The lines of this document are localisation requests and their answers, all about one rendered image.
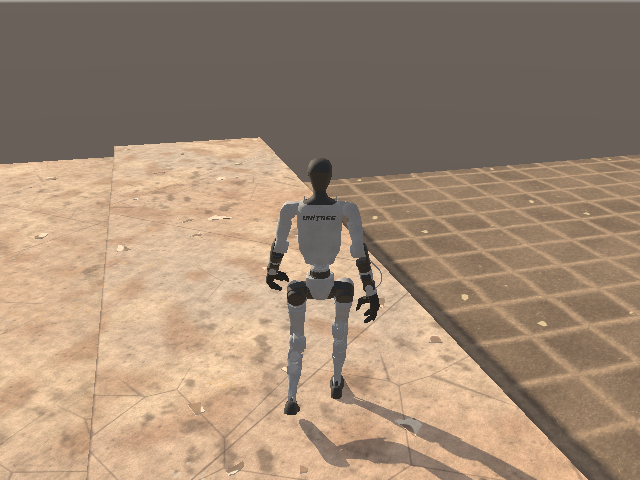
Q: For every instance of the robot left thigh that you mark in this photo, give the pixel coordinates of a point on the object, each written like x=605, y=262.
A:
x=296, y=302

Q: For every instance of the right robot hand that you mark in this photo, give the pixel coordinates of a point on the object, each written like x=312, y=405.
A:
x=374, y=306

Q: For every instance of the right robot forearm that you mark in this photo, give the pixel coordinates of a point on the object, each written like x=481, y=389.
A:
x=366, y=274

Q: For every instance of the robot right upper arm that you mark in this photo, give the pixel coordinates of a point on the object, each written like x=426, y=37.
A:
x=351, y=211

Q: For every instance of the robot right foot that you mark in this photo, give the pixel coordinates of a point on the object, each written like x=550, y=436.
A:
x=336, y=391

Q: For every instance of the left robot hand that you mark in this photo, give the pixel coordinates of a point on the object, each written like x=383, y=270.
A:
x=280, y=276

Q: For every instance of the robot left upper arm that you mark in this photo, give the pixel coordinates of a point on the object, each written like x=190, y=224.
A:
x=288, y=211

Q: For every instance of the left robot forearm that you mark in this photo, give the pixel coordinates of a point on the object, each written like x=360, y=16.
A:
x=274, y=261

